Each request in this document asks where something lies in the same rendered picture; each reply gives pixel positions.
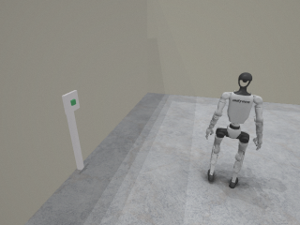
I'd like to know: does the right robot hand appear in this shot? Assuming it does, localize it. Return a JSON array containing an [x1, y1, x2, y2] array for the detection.
[[253, 137, 263, 150]]

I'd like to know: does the left robot foot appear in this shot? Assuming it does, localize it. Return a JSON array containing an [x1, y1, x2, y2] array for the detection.
[[207, 169, 215, 182]]

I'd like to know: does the panel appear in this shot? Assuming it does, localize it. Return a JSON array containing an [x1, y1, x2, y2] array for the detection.
[[62, 90, 84, 170]]

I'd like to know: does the robot right upper arm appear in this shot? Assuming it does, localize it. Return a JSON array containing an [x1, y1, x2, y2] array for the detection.
[[253, 95, 263, 123]]

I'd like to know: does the button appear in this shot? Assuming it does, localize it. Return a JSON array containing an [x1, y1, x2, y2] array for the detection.
[[70, 99, 76, 106]]

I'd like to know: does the left robot hand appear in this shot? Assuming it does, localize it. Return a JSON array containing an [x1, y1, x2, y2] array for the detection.
[[205, 128, 214, 140]]

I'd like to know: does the left robot forearm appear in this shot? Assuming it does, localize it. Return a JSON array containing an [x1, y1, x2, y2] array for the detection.
[[208, 110, 219, 129]]

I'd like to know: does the right robot forearm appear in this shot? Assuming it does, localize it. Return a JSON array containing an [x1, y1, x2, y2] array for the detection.
[[255, 117, 263, 139]]

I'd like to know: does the robot left upper arm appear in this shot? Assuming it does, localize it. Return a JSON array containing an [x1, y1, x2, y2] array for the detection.
[[215, 92, 232, 117]]

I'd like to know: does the left robot shin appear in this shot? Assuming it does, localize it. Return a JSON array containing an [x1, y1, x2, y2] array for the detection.
[[209, 145, 218, 175]]

